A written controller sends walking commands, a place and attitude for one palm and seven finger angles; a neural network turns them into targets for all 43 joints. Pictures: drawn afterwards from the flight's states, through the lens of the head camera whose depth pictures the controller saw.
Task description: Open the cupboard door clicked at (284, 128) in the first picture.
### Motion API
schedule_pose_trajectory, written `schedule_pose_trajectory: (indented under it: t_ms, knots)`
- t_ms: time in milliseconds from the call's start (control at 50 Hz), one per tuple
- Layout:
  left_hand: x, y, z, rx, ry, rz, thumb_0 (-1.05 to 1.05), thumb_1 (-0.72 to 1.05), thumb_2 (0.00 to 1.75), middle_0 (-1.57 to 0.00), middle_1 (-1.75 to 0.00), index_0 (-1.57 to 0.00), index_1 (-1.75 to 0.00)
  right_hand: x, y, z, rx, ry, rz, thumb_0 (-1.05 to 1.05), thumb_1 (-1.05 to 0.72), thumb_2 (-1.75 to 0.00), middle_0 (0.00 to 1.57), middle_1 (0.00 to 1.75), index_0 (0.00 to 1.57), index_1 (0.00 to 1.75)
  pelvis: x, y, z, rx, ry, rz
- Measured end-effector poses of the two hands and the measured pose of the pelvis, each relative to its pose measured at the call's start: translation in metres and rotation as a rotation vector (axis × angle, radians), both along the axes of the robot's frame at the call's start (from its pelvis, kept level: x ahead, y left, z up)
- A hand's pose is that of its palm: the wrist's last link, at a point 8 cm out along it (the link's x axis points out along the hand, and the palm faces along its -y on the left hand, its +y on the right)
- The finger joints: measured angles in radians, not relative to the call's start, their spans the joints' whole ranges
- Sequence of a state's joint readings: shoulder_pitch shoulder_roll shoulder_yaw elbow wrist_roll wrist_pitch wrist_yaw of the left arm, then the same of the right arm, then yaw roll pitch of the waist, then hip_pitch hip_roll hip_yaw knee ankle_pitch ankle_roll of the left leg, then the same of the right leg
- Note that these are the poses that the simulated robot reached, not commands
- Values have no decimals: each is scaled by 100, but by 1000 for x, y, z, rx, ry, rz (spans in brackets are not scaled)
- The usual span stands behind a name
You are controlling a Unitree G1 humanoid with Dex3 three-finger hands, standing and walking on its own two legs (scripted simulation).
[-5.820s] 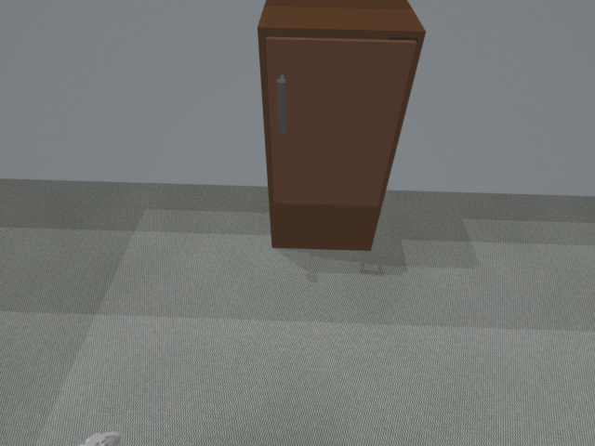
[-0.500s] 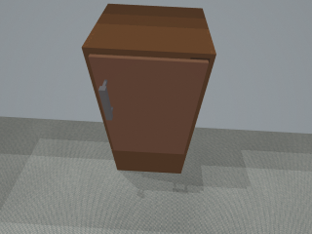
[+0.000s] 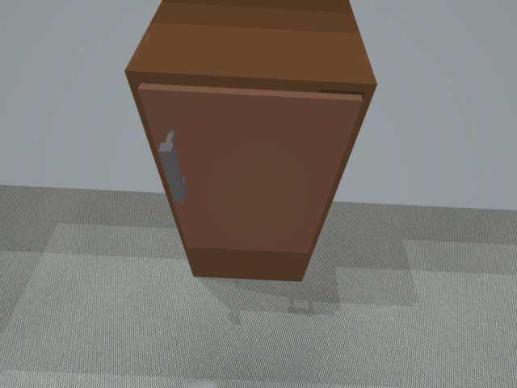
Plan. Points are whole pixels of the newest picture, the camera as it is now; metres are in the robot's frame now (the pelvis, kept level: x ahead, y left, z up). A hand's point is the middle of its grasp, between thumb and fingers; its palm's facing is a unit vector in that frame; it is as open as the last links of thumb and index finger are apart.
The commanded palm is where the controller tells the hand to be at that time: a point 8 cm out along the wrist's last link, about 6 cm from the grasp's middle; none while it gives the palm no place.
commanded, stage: come to a stop and stand still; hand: left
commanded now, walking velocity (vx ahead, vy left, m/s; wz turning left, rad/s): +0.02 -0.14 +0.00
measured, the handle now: (175, 167) +0.52 +0.21 -0.03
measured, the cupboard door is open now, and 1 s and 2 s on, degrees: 0 0 0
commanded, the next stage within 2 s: look again from close up in 1.40 s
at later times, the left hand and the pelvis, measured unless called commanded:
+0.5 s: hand out of the picture -0.02 +0.12 -0.16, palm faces +0.04 -0.98 -0.19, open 7.3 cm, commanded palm none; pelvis -0.02 -0.05 +0.01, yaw +1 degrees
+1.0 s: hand out of the picture -0.01 +0.10 -0.16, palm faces +0.08 -0.98 -0.17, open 7.4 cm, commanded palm none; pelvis +0.02 -0.06 +0.02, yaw +1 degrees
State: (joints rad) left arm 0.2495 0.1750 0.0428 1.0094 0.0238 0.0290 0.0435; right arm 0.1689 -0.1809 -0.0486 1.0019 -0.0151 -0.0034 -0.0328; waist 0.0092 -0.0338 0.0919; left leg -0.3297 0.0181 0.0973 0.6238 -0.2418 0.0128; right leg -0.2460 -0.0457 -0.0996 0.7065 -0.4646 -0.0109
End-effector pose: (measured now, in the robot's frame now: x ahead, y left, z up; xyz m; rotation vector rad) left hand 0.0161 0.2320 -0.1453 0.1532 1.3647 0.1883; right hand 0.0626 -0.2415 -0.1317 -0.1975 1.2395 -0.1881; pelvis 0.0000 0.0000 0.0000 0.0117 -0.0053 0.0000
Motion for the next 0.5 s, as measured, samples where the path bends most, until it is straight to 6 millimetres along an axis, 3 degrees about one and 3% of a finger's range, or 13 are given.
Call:
schedule_pose_trajectory:
  t_ms: [100,200,320,500]
  knots:
    - [1,4,3,-3,-6,4,1,91,90,-20,-30,-20,-30,3,10,10,-2,-36,34,1,-92,-90,20,30,19,29,-6,1,6,5,2,0]
    - [-2,-5,17,-9,-37,-6,1,91,90,-20,-30,-20,-30,-7,16,9,43,-27,48,1,-92,-90,20,30,20,29,-16,-4,13,-2,16,5]
    - [-19,-26,23,19,-33,-31,1,92,90,-20,-30,-20,-30,-30,-5,-5,85,-15,-1,0,-93,-90,20,30,20,29,-27,-24,10,9,2,1]
    - [-42,-60,20,-25,3,-6,1,91,90,-20,-30,-20,-30,-82,-33,-2,68,127,-20,0,-92,-90,20,30,19,29,-19,-46,15,-2,-18,18]
